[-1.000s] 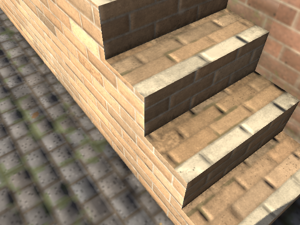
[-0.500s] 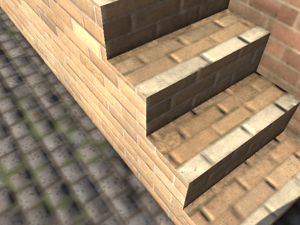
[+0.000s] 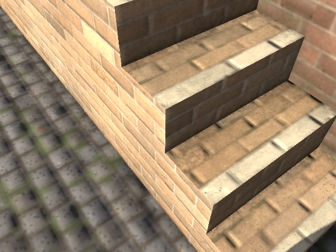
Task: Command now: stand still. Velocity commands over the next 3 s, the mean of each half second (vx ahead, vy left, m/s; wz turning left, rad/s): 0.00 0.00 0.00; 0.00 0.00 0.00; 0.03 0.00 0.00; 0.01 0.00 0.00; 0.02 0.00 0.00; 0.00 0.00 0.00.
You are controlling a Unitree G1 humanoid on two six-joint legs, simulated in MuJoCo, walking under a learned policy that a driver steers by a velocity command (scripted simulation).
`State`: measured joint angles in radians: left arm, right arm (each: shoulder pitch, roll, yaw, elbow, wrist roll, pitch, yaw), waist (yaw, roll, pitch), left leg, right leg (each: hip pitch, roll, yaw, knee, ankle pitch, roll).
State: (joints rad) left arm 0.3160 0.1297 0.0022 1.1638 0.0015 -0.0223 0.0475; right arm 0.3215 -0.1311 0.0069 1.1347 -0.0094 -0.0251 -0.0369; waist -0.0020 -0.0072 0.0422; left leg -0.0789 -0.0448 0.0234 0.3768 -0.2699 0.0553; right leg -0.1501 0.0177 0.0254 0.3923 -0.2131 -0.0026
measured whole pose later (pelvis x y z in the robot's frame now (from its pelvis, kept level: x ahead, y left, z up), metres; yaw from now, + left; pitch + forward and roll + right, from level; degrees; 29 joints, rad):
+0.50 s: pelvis +0.00 +0.00 +0.00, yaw +0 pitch -2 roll +0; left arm 0.32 0.13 0.00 1.17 0.00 -0.02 0.05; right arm 0.32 -0.13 0.01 1.13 -0.01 -0.03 -0.04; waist 0.00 -0.01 0.04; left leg -0.08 -0.05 0.03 0.37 -0.27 0.06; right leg -0.15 0.01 0.03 0.39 -0.21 0.00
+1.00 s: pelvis +0.00 +0.00 +0.00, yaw +0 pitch -2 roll +0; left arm 0.32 0.13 0.00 1.17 0.00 -0.02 0.05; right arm 0.33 -0.13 0.01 1.13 -0.01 -0.03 -0.04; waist 0.00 -0.01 0.04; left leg -0.08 -0.05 0.03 0.37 -0.27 0.06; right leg -0.15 0.01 0.03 0.40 -0.21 0.01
